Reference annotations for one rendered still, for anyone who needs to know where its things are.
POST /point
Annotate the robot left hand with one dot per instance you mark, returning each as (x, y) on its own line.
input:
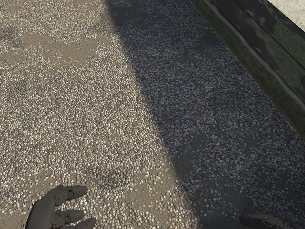
(43, 215)

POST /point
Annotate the robot right hand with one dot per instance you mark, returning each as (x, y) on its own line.
(265, 221)

